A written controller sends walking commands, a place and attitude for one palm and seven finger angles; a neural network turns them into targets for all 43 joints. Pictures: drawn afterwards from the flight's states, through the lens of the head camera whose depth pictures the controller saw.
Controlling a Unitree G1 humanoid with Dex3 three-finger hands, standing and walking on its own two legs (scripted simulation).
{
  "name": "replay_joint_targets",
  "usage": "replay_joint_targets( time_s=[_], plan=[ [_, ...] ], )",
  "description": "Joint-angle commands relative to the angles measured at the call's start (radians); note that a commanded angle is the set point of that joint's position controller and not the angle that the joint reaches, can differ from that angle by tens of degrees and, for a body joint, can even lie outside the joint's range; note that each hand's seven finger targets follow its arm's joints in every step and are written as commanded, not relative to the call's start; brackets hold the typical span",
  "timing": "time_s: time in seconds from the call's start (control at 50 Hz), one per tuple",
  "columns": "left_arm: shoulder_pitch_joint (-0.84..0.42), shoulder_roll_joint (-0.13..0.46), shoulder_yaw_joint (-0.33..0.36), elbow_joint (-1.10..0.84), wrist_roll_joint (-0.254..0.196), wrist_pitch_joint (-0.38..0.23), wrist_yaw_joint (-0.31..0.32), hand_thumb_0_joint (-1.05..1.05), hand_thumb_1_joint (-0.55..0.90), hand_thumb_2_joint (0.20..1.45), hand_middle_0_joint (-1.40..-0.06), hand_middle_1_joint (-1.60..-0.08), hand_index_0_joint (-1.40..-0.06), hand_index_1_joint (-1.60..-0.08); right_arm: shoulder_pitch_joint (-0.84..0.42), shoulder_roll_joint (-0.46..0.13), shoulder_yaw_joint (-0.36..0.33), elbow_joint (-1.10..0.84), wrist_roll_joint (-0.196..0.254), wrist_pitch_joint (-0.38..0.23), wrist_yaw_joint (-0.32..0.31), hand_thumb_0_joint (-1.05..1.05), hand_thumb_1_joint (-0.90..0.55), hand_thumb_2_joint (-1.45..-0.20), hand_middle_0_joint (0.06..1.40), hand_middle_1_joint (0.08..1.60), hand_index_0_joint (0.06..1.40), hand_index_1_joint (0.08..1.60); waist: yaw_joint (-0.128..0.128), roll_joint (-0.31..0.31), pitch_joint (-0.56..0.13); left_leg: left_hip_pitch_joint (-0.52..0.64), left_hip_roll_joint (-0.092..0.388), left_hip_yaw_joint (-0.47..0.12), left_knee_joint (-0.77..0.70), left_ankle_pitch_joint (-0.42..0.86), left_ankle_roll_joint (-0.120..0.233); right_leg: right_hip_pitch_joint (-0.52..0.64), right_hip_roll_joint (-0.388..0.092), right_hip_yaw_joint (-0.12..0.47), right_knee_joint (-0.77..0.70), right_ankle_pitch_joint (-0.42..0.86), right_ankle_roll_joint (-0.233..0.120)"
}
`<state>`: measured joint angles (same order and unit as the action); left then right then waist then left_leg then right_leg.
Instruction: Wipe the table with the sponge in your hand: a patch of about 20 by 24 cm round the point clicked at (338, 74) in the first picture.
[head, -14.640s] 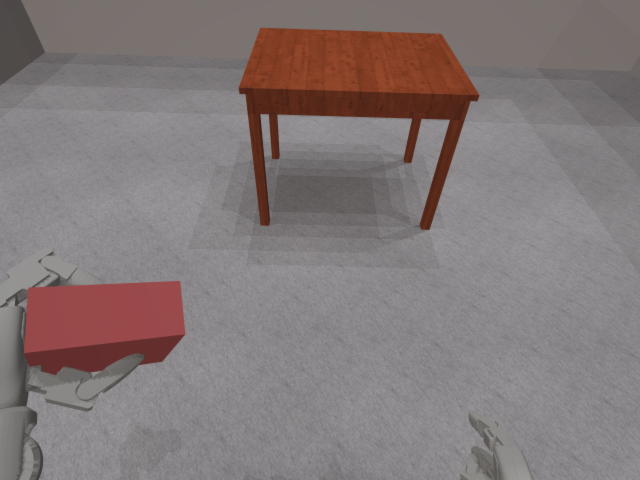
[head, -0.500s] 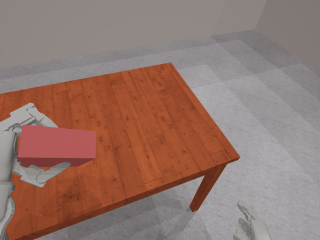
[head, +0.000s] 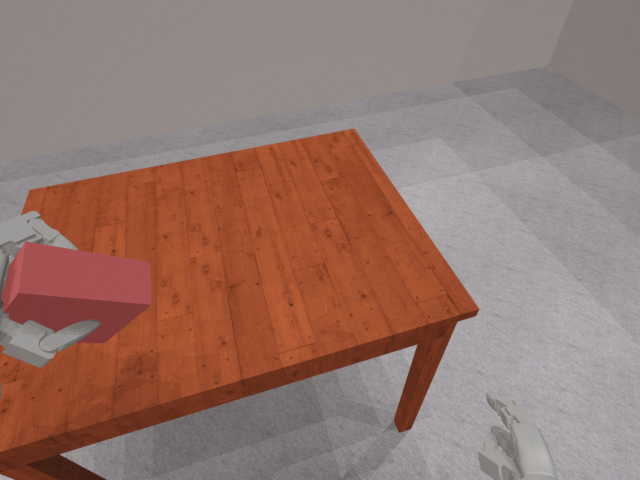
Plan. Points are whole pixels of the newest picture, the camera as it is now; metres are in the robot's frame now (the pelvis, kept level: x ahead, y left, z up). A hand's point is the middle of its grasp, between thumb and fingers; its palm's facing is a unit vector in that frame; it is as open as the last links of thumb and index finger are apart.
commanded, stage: turn the palm down, sponge in hand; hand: left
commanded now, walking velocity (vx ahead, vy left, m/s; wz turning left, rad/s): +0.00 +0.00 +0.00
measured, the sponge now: (89, 301) +0.24 +0.29 +0.14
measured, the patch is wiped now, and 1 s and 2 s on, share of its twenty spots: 0.00 0.00 0.00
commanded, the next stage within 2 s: move the sponge above the wiping area in 1.66 s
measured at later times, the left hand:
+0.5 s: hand (81, 316) +0.23 +0.30 +0.12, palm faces +0.15 -0.43 -0.89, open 9.4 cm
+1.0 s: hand (98, 316) +0.25 +0.30 +0.10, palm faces +0.00 -0.25 -0.97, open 9.4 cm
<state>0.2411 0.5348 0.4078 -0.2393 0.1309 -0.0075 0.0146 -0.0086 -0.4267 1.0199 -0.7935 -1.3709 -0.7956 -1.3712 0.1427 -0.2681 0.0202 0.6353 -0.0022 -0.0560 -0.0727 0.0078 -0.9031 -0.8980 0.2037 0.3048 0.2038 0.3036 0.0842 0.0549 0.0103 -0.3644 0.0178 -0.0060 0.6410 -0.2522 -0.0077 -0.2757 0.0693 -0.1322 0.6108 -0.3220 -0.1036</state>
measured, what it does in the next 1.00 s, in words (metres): shifts its weight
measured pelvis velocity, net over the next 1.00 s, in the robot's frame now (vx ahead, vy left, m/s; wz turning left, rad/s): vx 0.02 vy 0.05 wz -0.05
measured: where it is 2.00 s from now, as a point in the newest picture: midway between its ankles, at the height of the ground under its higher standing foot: outside the picture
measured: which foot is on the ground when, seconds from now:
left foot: down 0.00-1.00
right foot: down 0.00-1.00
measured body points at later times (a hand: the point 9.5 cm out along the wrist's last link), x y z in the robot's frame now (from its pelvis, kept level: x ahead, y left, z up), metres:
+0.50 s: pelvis +0.01 +0.01 +0.00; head +0.01 -0.02 +0.45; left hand +0.22 +0.32 +0.17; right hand +0.20 -0.24 -0.09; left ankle +0.06 +0.13 -0.72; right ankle +0.01 -0.05 -0.72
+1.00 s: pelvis +0.02 +0.05 +0.01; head +0.01 +0.02 +0.46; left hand +0.24 +0.31 +0.15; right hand +0.26 -0.15 -0.06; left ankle +0.06 +0.13 -0.72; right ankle +0.01 -0.05 -0.72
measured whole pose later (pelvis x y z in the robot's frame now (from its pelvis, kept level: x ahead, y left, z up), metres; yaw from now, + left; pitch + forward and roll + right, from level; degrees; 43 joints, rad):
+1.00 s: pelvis +0.02 +0.05 +0.01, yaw -3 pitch -2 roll +0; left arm 0.22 0.49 -0.04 -0.28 0.76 0.31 -0.03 -0.01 -0.43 1.02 -0.80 -1.37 -0.80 -1.37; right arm 0.03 -0.24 0.07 0.61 0.02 0.04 -0.10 0.01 -0.90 -0.90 0.20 0.30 0.20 0.30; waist 0.13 0.09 0.02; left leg -0.25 -0.03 0.05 0.49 -0.21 0.06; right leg -0.19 0.03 -0.05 0.49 -0.27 -0.04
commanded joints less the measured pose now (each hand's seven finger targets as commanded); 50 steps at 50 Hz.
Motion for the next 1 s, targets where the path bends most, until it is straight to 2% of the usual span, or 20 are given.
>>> replay_joint_targets(
  time_s=[0.0,0.06,0.12,0.14,0.16,0.22,0.34,0.42,0.46,0.54,0.56,0.64,0.66,0.68,0.76,0.82,0.86,0.92,0.94,0.98],
  plan=[
    [-0.226,0.264,-0.026,-0.125,0.062,0.044,-0.068,0.0,0.1,1.3,-1.2,-1.6,-1.2,-1.6,-0.155,-0.112,-0.04,-0.189,0.022,-0.035,-0.046,0.0,-0.9,-0.9,0.2,0.3,0.2,0.3,-0.052,-0.038,-0.063,0.041,-0.032,0.006,-0.024,-0.012,0.037,-0.06,-0.145,0.307,-0.251,-0.122,0.102],
    [-0.246,0.298,0.017,-0.225,0.114,-0.016,-0.049,0.0,0.1,1.3,-1.2,-1.6,-1.2,-1.6,-0.178,-0.093,-0.043,-0.202,0.013,-0.041,-0.046,0.0,-0.9,-0.9,0.2,0.3,0.2,0.3,-0.025,-0.049,-0.129,0.055,-0.037,-0.007,0.003,0.036,0.034,-0.035,-0.144,0.33,-0.225,-0.07,0.097],
    [-0.075,0.347,0.146,-0.287,0.118,-0.092,0.016,0.0,0.1,1.3,-1.2,-1.6,-1.2,-1.6,-0.139,-0.083,-0.053,-0.202,-0.002,-0.044,-0.035,0.0,-0.9,-0.9,0.2,0.3,0.2,0.3,0.014,-0.101,-0.231,0.043,-0.037,-0.017,0.031,0.117,0.03,0.04,-0.146,0.333,-0.154,0.175,0.107],
    [-0.045,0.41,0.21,-0.294,0.125,-0.093,0.041,0.0,0.1,1.3,-1.2,-1.6,-1.2,-1.6,-0.139,-0.085,-0.055,-0.2,0.002,-0.043,-0.029,0.0,-0.9,-0.9,0.2,0.3,0.2,0.3,0.031,-0.069,-0.249,0.041,-0.042,-0.015,0.035,0.129,0.026,0.06,-0.143,0.357,-0.14,0.217,0.1],
    [-0.032,0.335,0.165,-0.309,0.125,-0.093,0.059,0.0,0.1,1.3,-1.2,-1.6,-1.2,-1.6,-0.138,-0.069,-0.05,-0.208,0.003,-0.041,-0.021,0.0,-0.9,-0.9,0.2,0.3,0.2,0.3,0.026,-0.044,-0.258,0.04,-0.042,-0.007,0.027,0.146,0.028,0.065,-0.142,0.322,-0.115,0.263,0.1],
    [0.072,0.321,0.176,-0.261,0.134,-0.026,0.108,0.0,0.1,1.3,-1.2,-1.6,-1.2,-1.6,-0.095,-0.094,-0.063,-0.202,0.013,-0.026,-0.017,0.0,-0.9,-0.9,0.2,0.3,0.2,0.3,0.03,0.025,-0.217,0.034,-0.028,0.002,0.018,0.166,0.021,0.036,-0.137,0.308,-0.09,0.35,0.093],
    [0.028,0.29,0.034,-0.185,0.204,0.187,0.065,0.0,0.1,1.3,-1.2,-1.6,-1.2,-1.6,-0.134,-0.119,-0.049,-0.227,0.048,0.025,-0.046,0.0,-0.9,-0.9,0.2,0.3,0.2,0.3,-0.007,-0.031,-0.102,0.034,-0.027,0.014,-0.018,0.127,0.041,-0.035,-0.11,0.27,-0.14,0.223,0.095],
    [-0.057,0.248,-0.092,-0.278,0.275,0.151,0.023,0.0,0.1,1.3,-1.2,-1.6,-1.2,-1.6,-0.15,-0.106,-0.042,-0.249,0.049,0.006,-0.074,0.0,-0.9,-0.9,0.2,0.3,0.2,0.3,-0.033,-0.075,-0.122,0.081,-0.031,-0.002,-0.027,0.08,0.056,-0.075,-0.108,0.272,-0.182,0.072,0.1],
    [-0.108,0.248,-0.108,-0.36,0.327,0.093,0.042,0.0,0.1,1.3,-1.2,-1.6,-1.2,-1.6,-0.171,-0.088,-0.041,-0.249,0.04,-0.013,-0.081,0.0,-0.9,-0.9,0.2,0.3,0.2,0.3,-0.026,-0.013,-0.17,0.138,-0.036,-0.005,-0.032,0.089,0.061,-0.075,-0.098,0.273,-0.189,0.042,0.086],
    [-0.087,0.362,0.012,-0.369,0.441,0.053,0.13,0.0,0.1,1.3,-1.2,-1.6,-1.2,-1.6,-0.172,-0.09,-0.044,-0.213,0.019,-0.022,-0.072,0.0,-0.9,-0.9,0.2,0.3,0.2,0.3,0.014,0.056,-0.218,0.188,-0.032,-0.033,-0.062,0.125,0.056,-0.072,-0.07,0.243,-0.163,0.08,0.059],
    [-0.086,0.303,-0.021,-0.366,0.452,0.063,0.15,0.0,0.1,1.3,-1.2,-1.6,-1.2,-1.6,-0.177,-0.075,-0.038,-0.219,0.018,-0.019,-0.064,0.0,-0.9,-0.9,0.2,0.3,0.2,0.3,0.013,0.064,-0.245,0.186,-0.027,-0.026,-0.068,0.146,0.054,-0.049,-0.074,0.207,-0.146,0.118,0.06],
    [-0.073,0.287,-0.009,-0.241,0.46,0.207,0.191,0.0,0.1,1.3,-1.2,-1.6,-1.2,-1.6,-0.22,-0.088,-0.034,-0.189,0.038,0.019,-0.041,0.0,-0.9,-0.9,0.2,0.3,0.2,0.3,0.041,0.13,-0.171,0.144,-0.012,-0.044,-0.135,0.123,0.024,-0.02,-0.062,0.196,-0.155,0.1,0.042],
    [-0.071,0.217,-0.08,-0.217,0.449,0.254,0.181,0.0,0.1,1.3,-1.2,-1.6,-1.2,-1.6,-0.223,-0.082,-0.03,-0.198,0.045,0.029,-0.039,0.0,-0.9,-0.9,0.2,0.3,0.2,0.3,0.032,0.102,-0.155,0.136,-0.005,-0.036,-0.151,0.115,0.024,-0.006,-0.064,0.17,-0.159,0.103,0.048],
    [-0.087,0.237,-0.09,-0.194,0.46,0.297,0.167,0.0,0.1,1.3,-1.2,-1.6,-1.2,-1.6,-0.233,-0.093,-0.024,-0.194,0.049,0.04,-0.036,0.0,-0.9,-0.9,0.2,0.3,0.2,0.3,0.032,0.076,-0.14,0.128,-0.003,-0.043,-0.167,0.11,0.021,-0.004,-0.062,0.175,-0.168,0.096,0.048],
    [-0.153,0.155,-0.264,-0.155,0.509,0.423,0.06,0.0,0.1,1.3,-1.2,-1.6,-1.2,-1.6,-0.302,-0.099,0.005,-0.216,0.065,0.065,-0.041,0.0,-0.9,-0.9,0.2,0.3,0.2,0.3,0.005,-0.005,-0.081,0.151,-0.012,-0.051,-0.208,0.079,0.038,0.001,-0.061,0.18,-0.214,0.074,0.05],
    [-0.221,0.135,-0.345,-0.205,0.564,0.408,-0.009,0.0,0.1,1.3,-1.2,-1.6,-1.2,-1.6,-0.299,-0.093,0.008,-0.219,0.061,0.061,-0.045,0.0,-0.9,-0.9,0.2,0.3,0.2,0.3,-0.016,-0.027,-0.103,0.201,-0.012,-0.07,-0.223,0.075,0.055,0.006,-0.059,0.184,-0.227,0.073,0.052],
    [-0.277,0.159,-0.33,-0.257,0.616,0.359,-0.019,0.0,0.1,1.3,-1.2,-1.6,-1.2,-1.6,-0.31,-0.083,0.013,-0.218,0.049,0.045,-0.044,0.0,-0.9,-0.9,0.2,0.3,0.2,0.3,-0.004,-0.005,-0.152,0.238,-0.009,-0.085,-0.229,0.077,0.062,0.017,-0.052,0.185,-0.216,0.079,0.047],
    [-0.275,0.224,-0.254,-0.309,0.686,0.269,0.018,0.0,0.1,1.3,-1.2,-1.6,-1.2,-1.6,-0.282,-0.076,0.0,-0.195,0.023,0.038,-0.036,0.0,-0.9,-0.9,0.2,0.3,0.2,0.3,0.027,0.045,-0.242,0.286,-0.002,-0.114,-0.229,0.155,0.056,0.061,-0.046,0.198,-0.197,0.137,0.039],
    [-0.273,0.294,-0.178,-0.329,0.711,0.258,0.045,0.0,0.1,1.3,-1.2,-1.6,-1.2,-1.6,-0.298,-0.082,0.0,-0.184,0.017,0.035,-0.034,0.0,-0.9,-0.9,0.2,0.3,0.2,0.3,0.048,0.085,-0.256,0.282,0.0,-0.13,-0.236,0.16,0.054,0.092,-0.032,0.228,-0.192,0.153,0.026],
    [-0.261,0.27,-0.172,-0.278,0.747,0.255,0.085,0.0,0.1,1.3,-1.2,-1.6,-1.2,-1.6,-0.289,-0.068,-0.001,-0.17,0.016,0.04,-0.023,0.0,-0.9,-0.9,0.2,0.3,0.2,0.3,0.056,0.091,-0.257,0.289,0.009,-0.14,-0.228,0.221,0.041,0.083,-0.042,0.218,-0.192,0.171,0.022]
  ],
)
